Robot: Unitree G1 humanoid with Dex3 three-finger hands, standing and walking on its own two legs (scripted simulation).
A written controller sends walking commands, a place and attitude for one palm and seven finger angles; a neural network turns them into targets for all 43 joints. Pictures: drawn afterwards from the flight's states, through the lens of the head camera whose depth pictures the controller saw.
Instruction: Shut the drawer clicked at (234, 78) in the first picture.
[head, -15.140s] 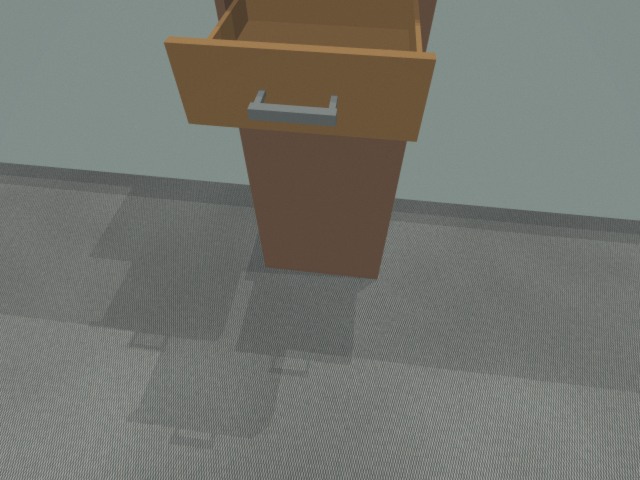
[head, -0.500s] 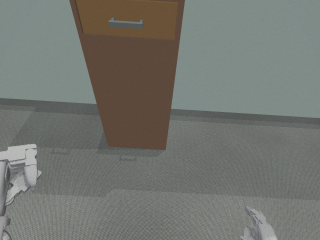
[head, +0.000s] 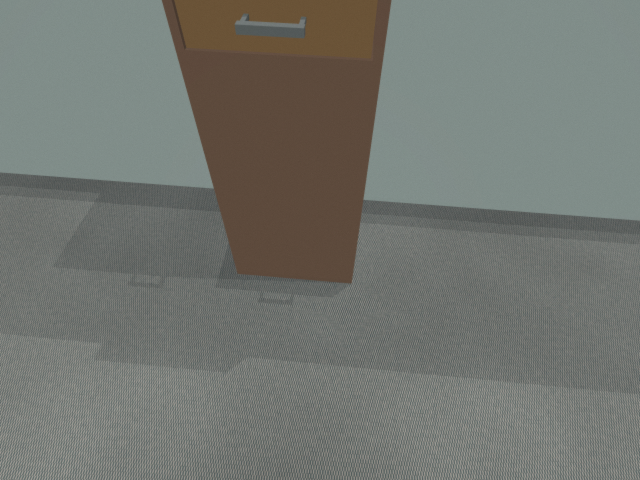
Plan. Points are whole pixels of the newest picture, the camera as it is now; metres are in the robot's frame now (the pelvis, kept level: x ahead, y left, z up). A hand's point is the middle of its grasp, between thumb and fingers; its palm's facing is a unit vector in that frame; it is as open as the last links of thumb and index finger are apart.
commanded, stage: let the arm hang, fingers relaxed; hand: left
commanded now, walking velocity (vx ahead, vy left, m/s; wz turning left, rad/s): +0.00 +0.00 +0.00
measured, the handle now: (272, 24) +0.85 +0.15 +0.16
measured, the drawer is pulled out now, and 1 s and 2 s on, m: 0.00 0.00 0.00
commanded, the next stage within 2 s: look to check the result in 0.58 s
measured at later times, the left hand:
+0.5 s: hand out of the picture +0.00 +0.16 -0.17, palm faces +0.02 -0.98 -0.18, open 7.3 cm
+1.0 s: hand out of the picture +0.01 +0.16 -0.17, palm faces +0.02 -0.98 -0.19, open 7.3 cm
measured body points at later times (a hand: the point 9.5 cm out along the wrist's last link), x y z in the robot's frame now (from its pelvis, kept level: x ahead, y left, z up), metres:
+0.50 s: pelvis +0.00 +0.00 +0.00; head +0.01 -0.01 +0.45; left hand +0.00 +0.21 -0.16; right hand -0.01 -0.21 -0.16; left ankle +0.05 +0.11 -0.74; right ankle -0.01 -0.12 -0.74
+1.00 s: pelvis +0.01 -0.01 +0.00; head +0.03 -0.02 +0.45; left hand +0.01 +0.21 -0.15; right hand +0.00 -0.22 -0.16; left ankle +0.05 +0.11 -0.74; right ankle -0.01 -0.12 -0.74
